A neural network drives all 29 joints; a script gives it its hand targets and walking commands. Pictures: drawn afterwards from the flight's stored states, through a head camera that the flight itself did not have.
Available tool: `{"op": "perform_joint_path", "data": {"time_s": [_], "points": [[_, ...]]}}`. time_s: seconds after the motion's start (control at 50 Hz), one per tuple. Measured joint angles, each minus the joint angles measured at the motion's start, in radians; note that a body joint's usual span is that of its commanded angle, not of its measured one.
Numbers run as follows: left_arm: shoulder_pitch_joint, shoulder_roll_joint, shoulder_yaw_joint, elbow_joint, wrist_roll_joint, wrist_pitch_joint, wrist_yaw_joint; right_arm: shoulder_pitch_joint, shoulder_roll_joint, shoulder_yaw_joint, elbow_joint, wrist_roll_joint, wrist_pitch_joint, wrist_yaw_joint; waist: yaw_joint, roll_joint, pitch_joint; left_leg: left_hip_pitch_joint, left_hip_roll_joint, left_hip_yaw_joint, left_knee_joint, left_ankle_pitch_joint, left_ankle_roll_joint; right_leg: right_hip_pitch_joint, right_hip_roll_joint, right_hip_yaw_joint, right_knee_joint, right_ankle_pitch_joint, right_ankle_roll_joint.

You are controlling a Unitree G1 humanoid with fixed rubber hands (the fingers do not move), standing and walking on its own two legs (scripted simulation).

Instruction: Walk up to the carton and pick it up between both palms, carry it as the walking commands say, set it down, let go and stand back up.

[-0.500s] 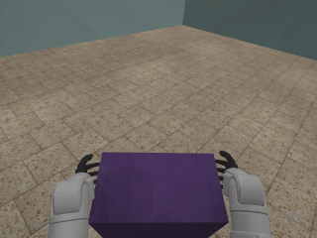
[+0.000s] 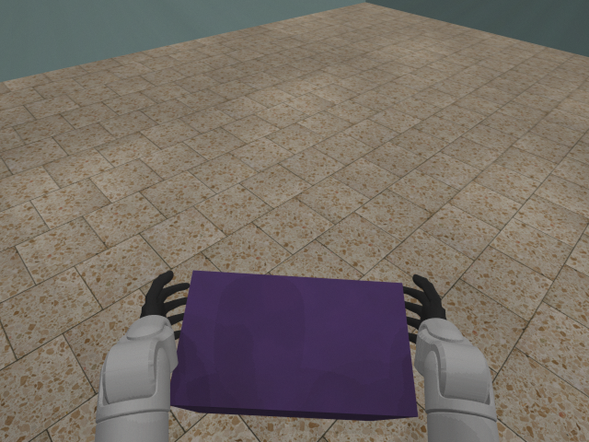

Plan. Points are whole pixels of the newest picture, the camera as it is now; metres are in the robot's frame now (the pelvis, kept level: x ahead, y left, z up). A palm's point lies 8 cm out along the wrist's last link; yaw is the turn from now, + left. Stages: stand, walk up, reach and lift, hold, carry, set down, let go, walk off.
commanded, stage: carry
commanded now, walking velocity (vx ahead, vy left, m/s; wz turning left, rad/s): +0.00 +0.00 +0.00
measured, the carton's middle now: (291, 354) +0.29 +0.00 -0.04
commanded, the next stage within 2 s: none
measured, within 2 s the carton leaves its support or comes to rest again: neither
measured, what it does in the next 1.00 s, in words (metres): shifts its weight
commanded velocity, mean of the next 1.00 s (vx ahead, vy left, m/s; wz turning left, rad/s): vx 0.00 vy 0.00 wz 0.00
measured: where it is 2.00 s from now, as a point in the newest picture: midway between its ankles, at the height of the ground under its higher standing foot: outside the picture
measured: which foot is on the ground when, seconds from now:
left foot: down 0.00-1.00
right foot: down 0.00-1.00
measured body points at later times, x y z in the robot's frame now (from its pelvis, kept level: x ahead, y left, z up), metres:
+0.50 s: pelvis +0.02 -0.01 +0.00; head +0.00 -0.02 +0.45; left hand +0.30 +0.17 +0.03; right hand +0.30 -0.20 +0.02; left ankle +0.13 +0.06 -0.73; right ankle +0.03 -0.10 -0.73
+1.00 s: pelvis +0.07 -0.06 +0.00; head +0.03 -0.06 +0.45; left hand +0.33 +0.12 +0.01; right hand +0.33 -0.24 +0.02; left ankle +0.13 +0.06 -0.73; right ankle +0.03 -0.10 -0.73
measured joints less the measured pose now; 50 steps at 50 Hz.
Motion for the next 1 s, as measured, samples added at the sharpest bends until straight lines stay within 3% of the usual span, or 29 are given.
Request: {"op": "perform_joint_path", "data": {"time_s": [0.06,0.1,0.18,0.22,0.28,0.32,0.36,0.46,0.62,0.78,1.0], "points": [[0.017,-0.016,0.023,0.019,0.022,-0.043,-0.039,0.026,0.0,0.021,-0.015,-0.005,-0.015,-0.003,0.007,0.017,-0.023,0.004,0.009,0.009,-0.001,-0.012,-0.034,0.011,0.005,0.004,-0.022,0.004,0.001],[0.039,-0.024,0.03,0.017,0.012,-0.053,-0.035,0.039,0.0,0.027,-0.021,-0.004,-0.012,-0.009,0.008,0.019,-0.042,0.003,0.015,0.012,0.013,-0.024,-0.035,0.018,0.01,0.005,-0.026,-0.001,0.001],[0.051,-0.023,0.026,0.064,0.03,-0.083,-0.047,0.039,0.0,0.016,0.032,-0.033,-0.038,0.019,0.008,-0.005,-0.077,0.008,0.02,0.009,0.038,-0.045,-0.017,0.031,0.015,0.006,-0.018,-0.018,-0.001],[0.065,-0.007,-0.001,0.057,0.008,-0.074,-0.018,0.046,-0.011,0.032,0.039,-0.02,-0.035,0.009,0.007,-0.017,-0.089,0.001,0.023,0.009,0.054,-0.054,0.013,0.026,0.018,0.007,-0.005,-0.029,-0.003],[0.055,0.001,0.003,0.092,0.021,-0.095,-0.043,0.034,-0.014,0.021,0.076,-0.029,-0.059,0.031,0.001,-0.032,-0.092,-0.009,0.021,0.008,0.069,-0.061,0.042,0.011,0.016,0.009,0.019,-0.043,-0.005],[0.054,0.014,-0.009,0.092,0.011,-0.092,-0.033,0.028,-0.016,0.024,0.085,-0.023,-0.061,0.028,-0.005,-0.037,-0.085,-0.014,0.019,0.01,0.068,-0.059,0.047,-0.001,0.013,0.012,0.031,-0.049,-0.006],[0.053,0.021,-0.017,0.088,-0.003,-0.088,-0.019,0.029,-0.016,0.024,0.085,-0.008,-0.064,0.015,-0.011,-0.037,-0.073,-0.012,0.014,0.011,0.053,-0.052,0.035,-0.006,0.008,0.013,0.032,-0.048,-0.007],[0.052,0.005,0.001,0.096,0.014,-0.122,-0.04,0.038,-0.015,0.023,0.087,-0.009,-0.099,0.022,-0.008,-0.006,-0.05,-0.009,0.012,0.015,0.015,-0.034,-0.002,-0.013,0.006,0.016,0.013,-0.037,-0.011],[0.104,-0.021,0.032,0.101,0.025,-0.215,-0.071,0.092,-0.006,0.043,0.082,-0.01,-0.173,0.018,0.009,0.007,-0.072,-0.012,0.033,0.006,0.065,-0.071,0.034,0.004,0.03,0.016,0.022,-0.067,-0.028],[0.116,-0.002,0.007,0.147,0.027,-0.249,-0.065,0.083,-0.009,0.036,0.148,-0.027,-0.213,0.027,0.01,-0.033,-0.104,-0.003,0.043,-0.015,0.089,-0.103,0.004,0.028,0.042,0.002,0.022,-0.098,-0.05],[0.157,-0.01,0.0,0.149,0.029,-0.291,-0.08,0.132,-0.034,0.057,0.138,0.0,-0.248,0.035,0.008,-0.02,-0.087,-0.001,0.074,-0.035,0.144,-0.158,-0.028,0.065,0.077,-0.005,0.005,-0.121,-0.073]]}}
